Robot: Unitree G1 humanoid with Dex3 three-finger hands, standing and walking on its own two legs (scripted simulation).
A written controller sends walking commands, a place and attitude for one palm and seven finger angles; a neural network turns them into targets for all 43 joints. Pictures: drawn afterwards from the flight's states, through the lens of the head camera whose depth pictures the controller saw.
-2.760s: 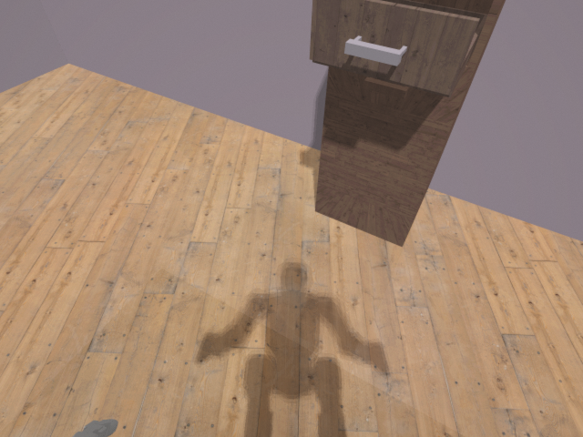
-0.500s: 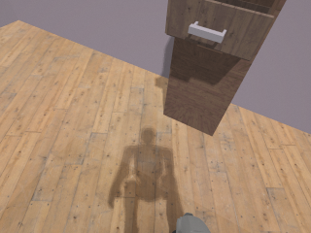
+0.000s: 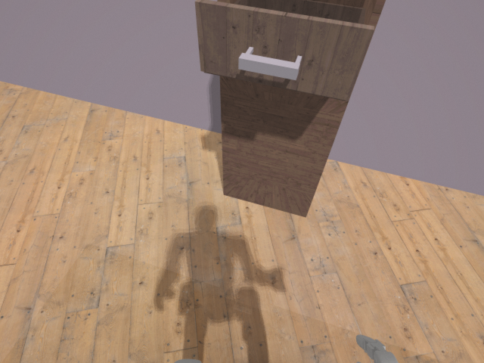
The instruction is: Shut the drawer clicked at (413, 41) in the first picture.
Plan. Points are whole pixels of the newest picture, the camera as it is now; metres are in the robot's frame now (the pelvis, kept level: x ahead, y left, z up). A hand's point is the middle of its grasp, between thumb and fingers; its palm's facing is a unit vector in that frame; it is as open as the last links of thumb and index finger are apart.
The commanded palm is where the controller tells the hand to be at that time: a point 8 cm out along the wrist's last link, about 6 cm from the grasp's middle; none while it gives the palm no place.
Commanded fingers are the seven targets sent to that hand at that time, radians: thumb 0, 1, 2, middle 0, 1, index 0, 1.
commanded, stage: turn to face it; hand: left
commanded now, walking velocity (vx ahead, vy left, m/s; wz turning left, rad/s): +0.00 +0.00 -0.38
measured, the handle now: (271, 60) +0.70 +0.01 +0.14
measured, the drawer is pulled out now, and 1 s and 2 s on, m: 0.20 0.20 0.20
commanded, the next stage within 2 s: take the last steps up to it in 0.26 s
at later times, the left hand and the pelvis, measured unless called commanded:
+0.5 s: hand out of the picture +0.13 +0.18 -0.16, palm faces -0.21 -0.94 -0.25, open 7.4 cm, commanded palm none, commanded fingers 0.00 0.90 0.90 -0.20 -0.30 -0.20 -0.30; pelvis +0.03 +0.00 +0.00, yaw -12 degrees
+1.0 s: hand (158, 341) +0.18 +0.18 -0.18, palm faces -0.23 -0.97 -0.13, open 7.4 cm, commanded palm none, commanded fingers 0.00 0.90 0.90 -0.20 -0.30 -0.20 -0.30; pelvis +0.17 +0.01 +0.01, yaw -16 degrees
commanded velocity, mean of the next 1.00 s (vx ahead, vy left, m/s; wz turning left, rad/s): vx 0.19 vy -0.03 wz -0.13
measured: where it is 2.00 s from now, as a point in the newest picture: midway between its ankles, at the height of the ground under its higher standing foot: outside the picture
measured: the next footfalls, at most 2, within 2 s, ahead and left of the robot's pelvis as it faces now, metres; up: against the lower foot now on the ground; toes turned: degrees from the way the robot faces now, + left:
left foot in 0.04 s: +0.05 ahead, +0.14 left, +0.00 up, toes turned +2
right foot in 0.44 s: +0.02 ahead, -0.11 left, +0.00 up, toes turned -17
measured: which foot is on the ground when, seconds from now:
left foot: up 0.00-0.02, down 0.04-0.44, up 0.46-0.84, down 0.86-1.00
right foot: down 0.00-0.06, up 0.08-0.42, down 0.44-0.88, up 0.90-1.00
